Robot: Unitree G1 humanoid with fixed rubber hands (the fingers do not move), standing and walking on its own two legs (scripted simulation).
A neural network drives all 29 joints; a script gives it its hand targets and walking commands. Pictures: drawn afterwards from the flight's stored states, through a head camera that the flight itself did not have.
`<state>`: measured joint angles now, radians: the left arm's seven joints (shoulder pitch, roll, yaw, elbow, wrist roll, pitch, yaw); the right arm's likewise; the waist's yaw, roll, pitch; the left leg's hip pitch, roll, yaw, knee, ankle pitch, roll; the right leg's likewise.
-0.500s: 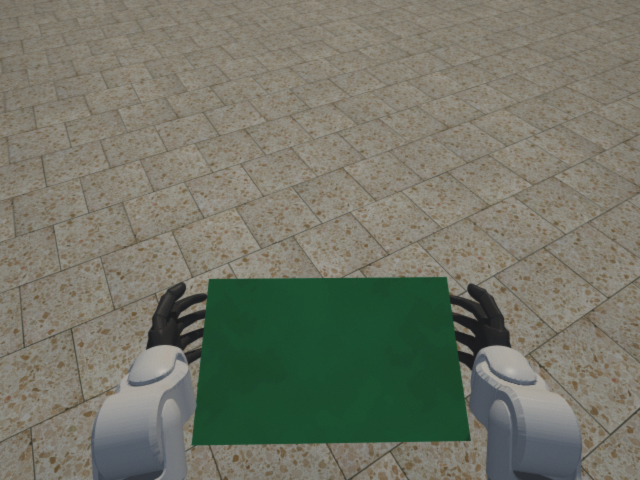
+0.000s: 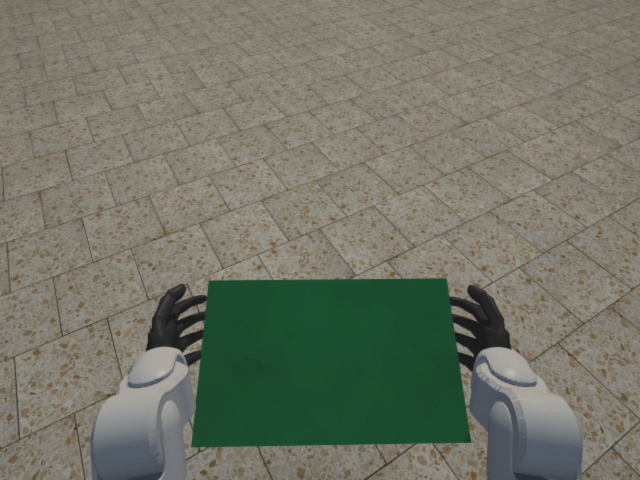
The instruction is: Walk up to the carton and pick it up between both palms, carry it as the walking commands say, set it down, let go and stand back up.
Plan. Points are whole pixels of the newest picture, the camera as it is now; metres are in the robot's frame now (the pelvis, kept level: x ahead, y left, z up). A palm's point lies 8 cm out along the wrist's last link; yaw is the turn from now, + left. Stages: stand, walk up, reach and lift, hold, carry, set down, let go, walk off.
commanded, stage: carry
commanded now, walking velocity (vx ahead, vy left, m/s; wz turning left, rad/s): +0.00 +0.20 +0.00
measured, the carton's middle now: (327, 365) +0.27 +0.01 +0.00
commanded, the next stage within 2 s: none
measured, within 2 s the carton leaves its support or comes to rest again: neither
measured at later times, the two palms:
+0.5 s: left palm (108, 368) +0.21 +0.23 +0.12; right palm (462, 380) +0.21 -0.11 +0.11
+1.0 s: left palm (87, 394) +0.20 +0.26 +0.08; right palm (425, 419) +0.18 -0.08 +0.08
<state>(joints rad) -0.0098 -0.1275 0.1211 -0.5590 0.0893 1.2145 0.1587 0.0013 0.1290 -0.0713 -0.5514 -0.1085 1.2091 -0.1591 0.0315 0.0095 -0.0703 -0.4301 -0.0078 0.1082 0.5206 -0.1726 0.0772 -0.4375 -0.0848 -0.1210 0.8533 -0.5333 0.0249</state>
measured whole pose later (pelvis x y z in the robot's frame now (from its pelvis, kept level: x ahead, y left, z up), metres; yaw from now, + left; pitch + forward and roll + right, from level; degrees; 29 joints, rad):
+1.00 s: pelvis -0.05 +0.09 -0.01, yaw -2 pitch +0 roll -2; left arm -0.08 -0.13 0.12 -0.40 0.11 1.18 0.16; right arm -0.03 0.13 -0.12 -0.43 -0.10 1.17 -0.17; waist 0.01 -0.02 -0.09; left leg -0.45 -0.07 0.23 0.56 -0.19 -0.11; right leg -0.38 -0.14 -0.11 0.67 -0.33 0.03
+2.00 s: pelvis -0.25 +0.37 +0.00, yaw -8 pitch +4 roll -2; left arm -0.05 -0.13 0.10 -0.56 0.10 1.14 0.14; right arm 0.04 0.13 -0.08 -0.60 -0.10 1.18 -0.16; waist 0.01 0.04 -0.07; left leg -0.33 -0.04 -0.04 0.59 -0.32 0.05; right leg -0.41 0.04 -0.17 0.66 -0.37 0.00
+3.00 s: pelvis -0.34 +0.60 +0.00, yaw -4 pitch +5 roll -1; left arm -0.03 -0.13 0.15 -0.56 0.09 1.19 0.14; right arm -0.03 0.13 -0.06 -0.54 -0.11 1.24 -0.17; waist 0.02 0.01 -0.07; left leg -0.46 -0.02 0.11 0.53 -0.16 0.08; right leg -0.40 -0.08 -0.13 0.78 -0.54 -0.01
